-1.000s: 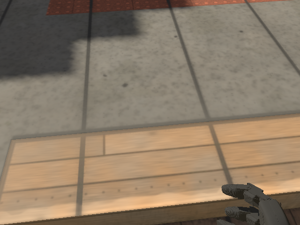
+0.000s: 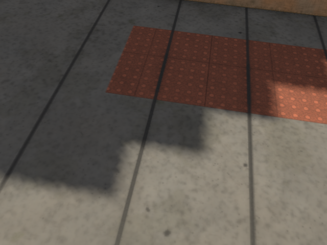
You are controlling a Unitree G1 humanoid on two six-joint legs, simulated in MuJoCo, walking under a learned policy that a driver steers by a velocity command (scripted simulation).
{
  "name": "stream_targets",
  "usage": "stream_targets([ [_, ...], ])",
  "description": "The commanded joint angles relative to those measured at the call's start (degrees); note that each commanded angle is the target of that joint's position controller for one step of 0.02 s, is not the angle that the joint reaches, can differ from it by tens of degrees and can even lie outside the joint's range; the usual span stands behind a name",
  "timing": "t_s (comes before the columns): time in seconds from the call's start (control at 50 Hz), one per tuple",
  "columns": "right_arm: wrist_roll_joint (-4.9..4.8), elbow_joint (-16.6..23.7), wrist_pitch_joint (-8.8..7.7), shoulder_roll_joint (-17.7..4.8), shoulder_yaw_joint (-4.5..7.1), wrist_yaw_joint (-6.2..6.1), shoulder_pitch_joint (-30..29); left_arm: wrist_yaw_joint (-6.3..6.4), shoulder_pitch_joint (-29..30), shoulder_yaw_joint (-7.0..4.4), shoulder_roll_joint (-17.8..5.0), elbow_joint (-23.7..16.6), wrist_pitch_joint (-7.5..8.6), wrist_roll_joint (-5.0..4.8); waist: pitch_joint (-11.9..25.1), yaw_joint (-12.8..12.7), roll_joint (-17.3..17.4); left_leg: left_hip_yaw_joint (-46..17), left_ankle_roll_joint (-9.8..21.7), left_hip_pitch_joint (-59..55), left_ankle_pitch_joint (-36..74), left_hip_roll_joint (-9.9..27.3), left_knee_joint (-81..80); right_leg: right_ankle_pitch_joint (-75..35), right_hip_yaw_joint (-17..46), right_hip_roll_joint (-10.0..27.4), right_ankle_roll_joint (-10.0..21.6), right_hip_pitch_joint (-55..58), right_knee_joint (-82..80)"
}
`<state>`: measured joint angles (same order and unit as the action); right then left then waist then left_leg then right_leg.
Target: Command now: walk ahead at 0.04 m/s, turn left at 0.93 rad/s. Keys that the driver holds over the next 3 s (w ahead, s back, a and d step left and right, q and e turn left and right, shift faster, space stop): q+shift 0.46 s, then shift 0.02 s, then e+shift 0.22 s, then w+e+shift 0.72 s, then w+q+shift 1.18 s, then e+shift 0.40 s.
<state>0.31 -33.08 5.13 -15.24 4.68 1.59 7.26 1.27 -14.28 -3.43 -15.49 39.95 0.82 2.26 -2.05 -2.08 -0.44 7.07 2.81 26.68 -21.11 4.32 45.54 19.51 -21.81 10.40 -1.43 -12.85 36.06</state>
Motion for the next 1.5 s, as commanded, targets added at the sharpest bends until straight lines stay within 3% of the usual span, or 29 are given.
stream_targets([
  [0.02,0.68,2.56,-2.73,-5.51,1.95,0.10,4.69,-0.95,-3.53,-2.59,-8.53,-1.51,-1.82,-1.23,3.28,2.77,-0.65,-0.82,1.56,-12.25,4.73,-3.51,-15.34,-7.98,5.07,8.60,2.51,0.15,1.00],
  [0.04,1.56,1.43,-4.03,-10.32,3.32,-0.57,11.35,-1.43,-3.57,-2.35,-7.25,-2.86,-2.06,-1.12,3.73,5.62,9.38,-15.29,3.53,-20.59,14.77,3.43,-21.28,2.37,4.14,5.00,-0.53,-10.87,16.22],
  [0.06,0.79,3.74,-3.91,-17.61,5.33,-1.38,11.07,-0.99,2.46,-1.34,-4.35,-9.78,-2.19,-0.96,3.01,5.44,19.85,-40.75,12.32,-24.79,24.30,14.12,-25.28,21.49,9.74,-5.73,-5.51,-30.90,26.61],
  [0.08,-0.22,3.72,-4.03,-15.40,5.19,-1.96,15.08,-0.74,4.98,-1.76,-6.30,-9.61,-2.51,-0.09,7.76,7.84,9.33,-40.32,14.89,-27.98,33.87,15.20,-23.53,21.11,20.01,-4.94,-5.92,-31.80,34.43],
  [0.12,0.99,4.77,-3.40,-12.02,3.92,-3.35,8.80,-0.21,6.39,-1.03,-4.71,-8.81,-1.19,-0.80,6.58,5.46,8.77,-33.44,14.03,-22.82,16.42,10.79,-25.51,10.44,23.33,-4.25,-4.82,-32.29,34.95],
  [0.22,0.80,5.09,-4.60,-8.53,2.43,-2.28,5.02,0.46,6.49,-0.89,-4.22,-7.73,-2.19,0.01,8.77,2.29,2.92,-28.78,11.05,-16.00,25.88,4.56,-23.66,0.41,24.83,-7.39,-2.42,-26.34,32.30],
  [0.46,1.01,4.04,-3.61,-10.15,3.20,-0.97,4.83,0.63,9.98,1.10,-2.89,-9.30,-1.87,-2.24,7.47,3.05,10.08,-39.07,8.37,-10.97,28.14,-1.11,-19.66,3.04,26.77,-14.88,1.09,-11.20,5.10],
  [0.5,0.00,3.59,-3.36,-8.66,2.78,-0.63,2.09,1.36,3.26,0.85,-3.05,-7.42,-1.33,-2.51,8.15,-0.30,10.30,-36.46,4.29,-8.89,25.46,-3.30,-16.16,-5.15,24.93,-13.53,1.54,-0.71,-9.61],
  [0.52,-0.93,3.02,-3.64,-5.32,1.83,-0.83,4.92,1.89,3.52,0.12,-5.80,-7.61,-0.81,-1.24,9.32,1.44,3.63,-32.04,0.94,-4.75,12.73,-6.26,-10.39,-5.26,31.94,-5.45,3.52,5.11,-15.22],
  [0.54,-1.09,2.84,-3.70,-1.09,0.46,-1.10,10.03,1.97,9.75,-0.30,-10.11,-10.47,-0.92,-0.38,9.19,5.45,-11.18,-21.14,-2.33,3.36,-9.77,-14.67,0.22,-9.43,48.49,8.76,7.89,8.55,-20.04],
  [0.56,1.03,2.31,-3.71,-6.79,1.56,-1.18,9.27,1.41,8.45,-0.79,-9.74,-10.32,-1.10,-0.04,8.44,3.32,-13.49,-17.25,-3.12,4.16,-14.12,-16.00,8.98,-15.82,55.56,10.00,13.89,2.08,-21.28],
  [0.6,1.06,-0.36,-3.64,-5.84,0.89,-1.08,7.19,0.30,11.45,2.07,0.09,-9.61,-0.28,-1.10,6.24,4.89,-6.29,-19.33,-4.37,-2.00,-6.51,-11.32,10.58,-13.13,47.33,3.79,13.20,-2.91,-20.72],
  [0.62,0.84,-1.34,-3.36,-3.60,-0.05,-0.80,6.87,-0.01,12.82,2.66,1.08,-9.11,-0.11,-0.93,6.11,5.57,-7.63,-15.86,-5.18,-4.34,-4.04,-9.49,7.63,-13.26,41.92,-0.67,10.85,-3.29,-20.38],
  [0.7,0.45,-0.74,-2.75,-5.31,-0.08,-1.50,2.54,-0.71,3.11,-1.40,-8.14,-6.63,-0.85,-1.78,5.92,1.38,-9.55,-8.96,-5.68,0.36,-7.62,-10.32,1.16,-29.29,43.63,-4.06,11.63,7.11,-14.40],
  [0.76,1.20,0.70,-3.67,-5.70,-0.35,-0.99,0.99,-0.89,-2.54,-3.15,-9.51,-5.60,-1.96,-1.33,7.18,0.28,-10.61,-8.41,-4.39,0.09,-12.63,-10.28,-1.04,15.62,52.13,-4.00,14.05,5.73,-22.34],
  [0.8,0.74,0.10,-4.68,-4.84,-0.60,-1.04,4.78,-1.54,2.50,-3.64,-8.66,-6.88,-2.45,-1.43,3.35,4.12,-12.23,-7.58,-1.60,-11.84,-12.37,-11.06,-11.90,17.75,50.53,-7.58,11.42,-6.24,-24.17],
  [0.84,1.36,-5.28,-5.66,-6.28,0.22,-2.51,21.52,-1.37,13.54,-4.12,-7.22,-9.28,-2.49,-2.15,0.25,14.41,-7.55,-3.18,2.06,-44.92,4.10,-10.50,-34.10,9.14,37.27,-18.85,-0.59,-31.57,-18.16],
  [0.86,1.03,-5.09,-6.32,-10.96,1.28,-3.56,18.98,-1.02,7.35,-3.34,-2.69,-8.04,-2.20,-3.49,3.03,11.36,11.02,-19.31,2.79,-50.74,-7.34,6.98,-36.43,12.23,28.40,-21.74,-0.32,-39.57,5.98],
  [0.88,1.70,-0.49,-6.41,-12.76,1.59,-4.29,8.21,-0.70,8.38,-2.56,-2.93,-10.14,-1.48,-2.68,1.24,8.78,11.84,-37.37,7.15,-39.46,-20.58,21.11,-38.02,7.15,27.57,-15.60,1.21,-46.96,16.11],
  [0.94,1.83,-1.05,-9.54,-5.79,-0.71,-3.47,3.05,-3.94,7.67,-3.22,-6.63,-9.31,-1.07,-1.50,0.11,3.01,4.89,-26.27,4.96,-28.41,-13.92,14.59,-37.87,-5.29,28.46,-10.35,1.71,-40.62,29.60],
  [1.2,2.32,-13.29,-12.41,-7.60,-0.82,-2.44,20.67,-8.34,22.37,-0.12,-4.25,-12.37,-1.91,-0.51,-11.38,8.34,4.73,4.86,1.33,-32.93,15.72,9.75,-44.47,-12.15,13.41,-6.19,7.27,-40.99,18.01],
  [1.26,1.81,-14.54,-11.42,-10.15,-0.52,-3.15,20.17,-7.17,17.11,0.27,-4.24,-11.33,-1.96,-1.06,-5.11,2.95,7.43,10.42,0.22,-34.37,71.98,10.63,-31.65,-6.19,6.48,-13.26,12.17,-22.68,11.11],
  [1.3,1.66,-13.43,-9.39,-14.65,0.85,-3.25,17.80,-5.70,-0.93,-1.98,-8.65,-6.92,-1.21,-1.62,5.51,-6.70,10.67,9.08,1.49,-31.60,88.94,13.52,-7.74,1.80,8.01,-18.20,15.21,-2.81,10.43],
  [1.32,1.28,-11.89,-9.31,-15.48,1.06,-2.81,15.49,-4.67,-14.05,-3.97,-12.11,-2.62,-0.66,-0.99,11.29,-12.53,8.62,8.02,1.14,-20.14,77.76,12.07,10.29,2.22,13.78,-19.08,17.03,16.23,3.61],
  [1.34,1.45,-9.55,-9.75,-6.90,-0.83,-1.53,17.84,-3.55,-10.90,-5.50,-16.98,-1.83,-1.06,-0.25,12.25,-5.80,-4.26,6.25,-1.06,4.02,16.63,3.44,30.68,14.20,34.32,-7.07,20.06,32.68,-1.15],
  [1.36,1.01,-4.04,-11.20,-6.37,-1.25,-1.11,12.68,-3.63,-9.27,-6.35,-20.89,-3.76,-1.61,-0.96,18.78,-5.12,-7.61,-2.72,-3.10,18.27,-3.88,-5.79,47.48,20.30,64.14,2.75,26.73,37.81,-13.26],
  [1.38,1.50,-0.87,-12.40,-8.51,-1.02,-0.99,4.06,-3.13,-10.76,-6.22,-19.63,-3.35,-1.63,-1.38,16.72,-7.09,0.09,-11.12,-2.50,22.22,4.03,-2.52,48.52,14.77,64.68,2.09,24.48,34.36,-18.48],
  [1.42,1.83,-1.06,-13.32,-7.01,-2.21,-1.27,5.79,-1.74,-8.59,-5.19,-16.29,-1.37,-0.18,-1.13,6.22,-1.45,5.29,-10.93,-2.53,19.36,5.82,1.98,40.37,3.59,56.01,0.05,21.73,18.21,-21.03],
  [1.5,3.23,-4.09,-8.72,-3.97,-3.62,-0.57,11.80,-1.30,-4.40,-1.26,-8.22,-0.28,3.56,-1.38,-0.59,5.51,3.76,-8.87,-3.62,12.83,1.88,6.50,28.31,-3.34,40.11,-4.48,19.43,-1.75,-25.92],
])
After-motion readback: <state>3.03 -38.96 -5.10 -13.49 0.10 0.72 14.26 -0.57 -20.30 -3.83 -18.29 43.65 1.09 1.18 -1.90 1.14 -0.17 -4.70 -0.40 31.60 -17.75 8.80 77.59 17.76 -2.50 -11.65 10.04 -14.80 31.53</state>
